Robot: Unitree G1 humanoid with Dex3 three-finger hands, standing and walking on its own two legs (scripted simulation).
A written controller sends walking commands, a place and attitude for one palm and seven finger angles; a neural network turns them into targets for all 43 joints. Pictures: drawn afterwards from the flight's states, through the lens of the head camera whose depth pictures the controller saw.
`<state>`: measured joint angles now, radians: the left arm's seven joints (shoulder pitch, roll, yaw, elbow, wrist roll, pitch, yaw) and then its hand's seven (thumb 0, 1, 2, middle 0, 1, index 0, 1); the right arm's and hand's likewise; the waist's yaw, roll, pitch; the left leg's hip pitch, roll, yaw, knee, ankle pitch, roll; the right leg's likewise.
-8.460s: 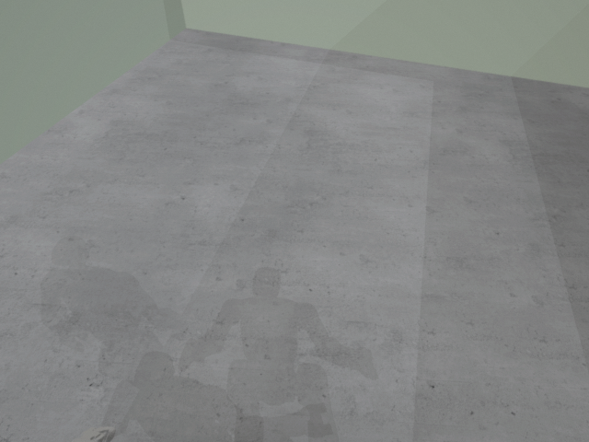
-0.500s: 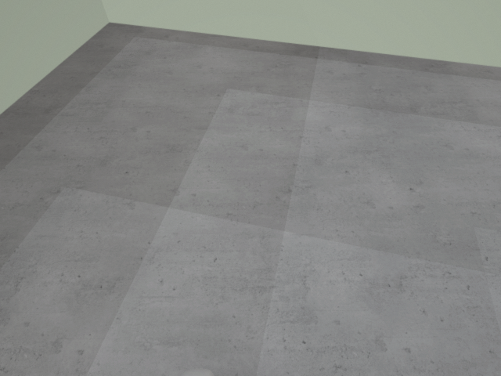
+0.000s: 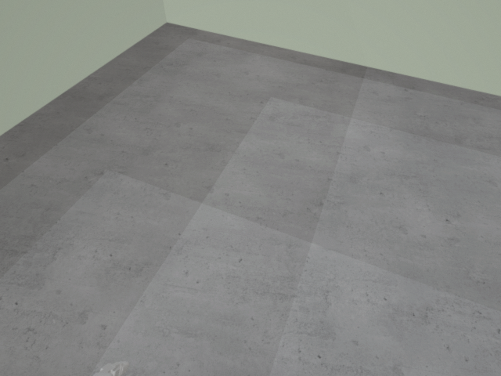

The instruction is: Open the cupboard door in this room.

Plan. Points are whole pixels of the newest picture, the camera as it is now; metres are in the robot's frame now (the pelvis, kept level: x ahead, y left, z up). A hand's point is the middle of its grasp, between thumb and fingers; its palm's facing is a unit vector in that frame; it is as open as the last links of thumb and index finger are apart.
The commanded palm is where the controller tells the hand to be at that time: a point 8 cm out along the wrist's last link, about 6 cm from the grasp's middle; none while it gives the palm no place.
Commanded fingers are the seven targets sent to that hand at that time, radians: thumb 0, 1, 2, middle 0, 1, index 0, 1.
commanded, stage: turn or walk to find it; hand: left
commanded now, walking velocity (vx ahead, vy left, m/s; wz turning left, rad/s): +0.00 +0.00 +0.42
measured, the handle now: out of the picture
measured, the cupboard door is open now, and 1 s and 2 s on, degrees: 0 0 0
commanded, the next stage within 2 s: stand and wait in 1.76 s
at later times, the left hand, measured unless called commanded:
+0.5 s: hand out of the picture -0.05 +0.18 -0.17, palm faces +0.27 -0.93 -0.24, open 7.4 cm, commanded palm none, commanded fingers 0.00 0.90 0.90 -0.20 -0.30 -0.20 -0.30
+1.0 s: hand out of the picture -0.07 +0.19 -0.16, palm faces +0.43 -0.86 -0.28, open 7.4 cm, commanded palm none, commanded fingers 0.00 0.90 0.90 -0.20 -0.30 -0.20 -0.30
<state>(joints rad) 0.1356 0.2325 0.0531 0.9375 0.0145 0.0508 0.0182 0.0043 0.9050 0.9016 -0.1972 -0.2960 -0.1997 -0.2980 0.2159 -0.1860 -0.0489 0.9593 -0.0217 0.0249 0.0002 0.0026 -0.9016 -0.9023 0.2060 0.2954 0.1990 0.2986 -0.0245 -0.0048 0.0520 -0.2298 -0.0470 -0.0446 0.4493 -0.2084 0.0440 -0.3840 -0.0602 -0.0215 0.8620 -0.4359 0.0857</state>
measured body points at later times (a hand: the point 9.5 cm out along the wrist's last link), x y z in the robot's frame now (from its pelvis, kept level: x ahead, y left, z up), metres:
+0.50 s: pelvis -0.04 -0.02 -0.01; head -0.02 -0.01 +0.44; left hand -0.06 +0.23 -0.15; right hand +0.07 -0.26 -0.15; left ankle -0.09 +0.11 -0.72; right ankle +0.00 -0.13 -0.74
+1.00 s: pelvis -0.08 -0.04 -0.01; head -0.05 -0.05 +0.44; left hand -0.09 +0.23 -0.14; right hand +0.08 -0.23 -0.17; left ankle -0.10 +0.10 -0.73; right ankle -0.02 -0.13 -0.74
